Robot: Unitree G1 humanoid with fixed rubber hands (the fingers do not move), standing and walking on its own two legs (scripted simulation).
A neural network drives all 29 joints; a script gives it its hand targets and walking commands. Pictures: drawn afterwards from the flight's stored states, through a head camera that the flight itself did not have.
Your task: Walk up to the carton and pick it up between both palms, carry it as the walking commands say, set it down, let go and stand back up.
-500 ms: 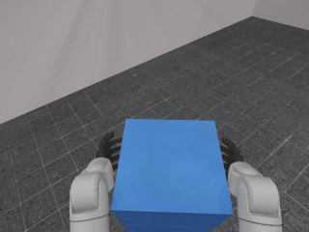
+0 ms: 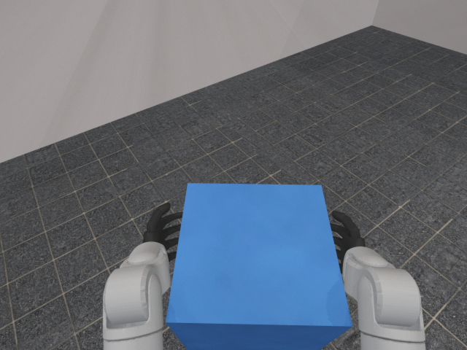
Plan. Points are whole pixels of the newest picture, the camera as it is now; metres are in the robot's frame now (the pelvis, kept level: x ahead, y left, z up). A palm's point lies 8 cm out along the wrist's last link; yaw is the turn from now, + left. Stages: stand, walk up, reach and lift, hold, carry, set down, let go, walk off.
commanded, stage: carry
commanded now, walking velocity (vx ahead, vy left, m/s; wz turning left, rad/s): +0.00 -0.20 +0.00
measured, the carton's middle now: (251, 276) +0.26 +0.01 +0.01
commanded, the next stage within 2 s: none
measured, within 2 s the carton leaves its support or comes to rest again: neither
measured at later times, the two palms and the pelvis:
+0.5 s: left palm (242, 292) +0.21 +0.03 +0.08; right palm (463, 301) +0.20 -0.27 +0.07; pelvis -0.06 -0.13 +0.00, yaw +1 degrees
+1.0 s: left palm (359, 325) +0.17 -0.12 +0.08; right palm out of the picture +0.15 -0.42 +0.07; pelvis -0.11 -0.27 -0.01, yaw +2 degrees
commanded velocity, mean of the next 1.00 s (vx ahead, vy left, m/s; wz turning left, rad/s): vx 0.00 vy -0.20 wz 0.00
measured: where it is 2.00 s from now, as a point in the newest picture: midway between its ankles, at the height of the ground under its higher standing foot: outside the picture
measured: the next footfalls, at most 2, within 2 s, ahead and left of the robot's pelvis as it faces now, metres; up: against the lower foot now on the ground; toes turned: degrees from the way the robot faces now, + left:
right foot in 0.08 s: +0.06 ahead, -0.17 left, +0.00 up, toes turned -6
left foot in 0.40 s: -0.02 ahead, -0.01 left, +0.00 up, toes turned +10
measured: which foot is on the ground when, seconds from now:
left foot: down 0.00-0.08, up 0.10-0.38, down 0.40-0.70, up 0.72-0.98, down 1.00-1.00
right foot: up 0.00-0.06, down 0.08-0.42, up 0.44-0.66, down 0.68-1.00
